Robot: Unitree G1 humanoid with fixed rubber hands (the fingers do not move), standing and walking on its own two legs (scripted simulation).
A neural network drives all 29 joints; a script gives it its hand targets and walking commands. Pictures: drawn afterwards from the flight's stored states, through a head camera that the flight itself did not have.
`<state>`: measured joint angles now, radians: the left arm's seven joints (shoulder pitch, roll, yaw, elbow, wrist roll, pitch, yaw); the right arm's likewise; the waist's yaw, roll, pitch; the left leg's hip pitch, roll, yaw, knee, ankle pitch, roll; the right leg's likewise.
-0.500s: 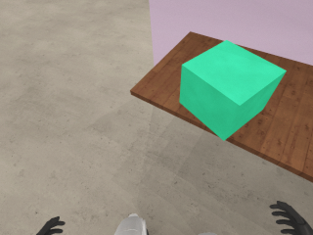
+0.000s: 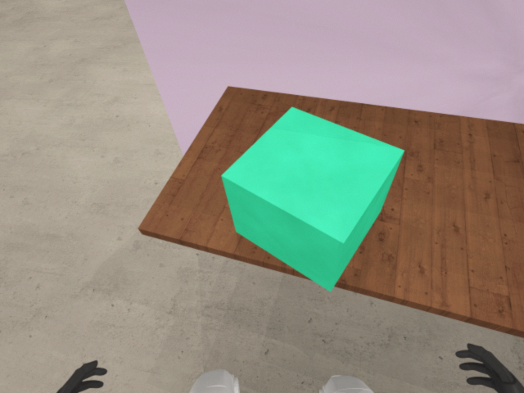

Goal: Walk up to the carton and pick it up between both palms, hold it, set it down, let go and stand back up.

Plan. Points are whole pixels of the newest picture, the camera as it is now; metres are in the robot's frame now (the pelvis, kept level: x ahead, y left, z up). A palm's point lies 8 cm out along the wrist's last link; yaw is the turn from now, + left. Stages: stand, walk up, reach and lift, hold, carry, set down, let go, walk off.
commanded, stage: walk up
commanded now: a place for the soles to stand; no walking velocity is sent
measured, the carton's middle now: (310, 195) +0.45 -0.06 -0.02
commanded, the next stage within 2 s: none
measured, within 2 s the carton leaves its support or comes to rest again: neither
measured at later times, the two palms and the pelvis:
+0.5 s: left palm (103, 355) +0.19 +0.30 -0.09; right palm out of the picture +0.08 -0.33 -0.07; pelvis +0.03 +0.02 -0.01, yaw -11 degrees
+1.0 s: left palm (103, 354) +0.19 +0.29 -0.07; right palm out of the picture +0.01 -0.32 -0.07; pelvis -0.01 +0.03 +0.00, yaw -17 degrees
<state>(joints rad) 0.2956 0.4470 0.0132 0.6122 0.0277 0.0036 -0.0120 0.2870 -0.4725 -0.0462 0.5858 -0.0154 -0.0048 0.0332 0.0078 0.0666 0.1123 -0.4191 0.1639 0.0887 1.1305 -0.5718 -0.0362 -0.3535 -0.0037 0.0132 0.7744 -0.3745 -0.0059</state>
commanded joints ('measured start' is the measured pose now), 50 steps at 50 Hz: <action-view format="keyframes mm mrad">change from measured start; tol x32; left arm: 1 53 269 92 -42 -35 -12 51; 50 -160 223 68 -25 -57 7 -9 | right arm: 1 -4 -167 -42 -114 27 -31 -23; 50 -47 -270 -89 -33 16 -17 -46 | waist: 1 46 -262 -159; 16 -65 266 -89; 27 0 -289 -123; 37 -11 175 -17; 41 -26 -226 -126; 50 -37 -46 -81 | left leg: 1 -145 -33 -65 -153 -11 8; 7 304 111 -222 -589 689 74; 11 109 369 -362 -781 348 311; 18 209 211 -51 -503 658 190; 23 -75 -78 -87 -101 -110 20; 32 196 358 -399 -692 658 301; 39 103 134 -78 -437 497 115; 42 -13 -85 -107 -184 -89 25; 50 201 99 -259 -716 93 107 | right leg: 1 277 -204 305 -170 917 -251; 5 48 -123 178 0 810 -131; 9 -175 52 90 531 -349 43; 18 58 -33 -47 -158 -82 0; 21 116 -251 480 -379 208 -127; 27 132 -207 316 -201 755 -199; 33 -93 43 76 401 -343 22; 40 171 -137 331 -385 83 -50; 50 -88 -31 160 -148 -35 -26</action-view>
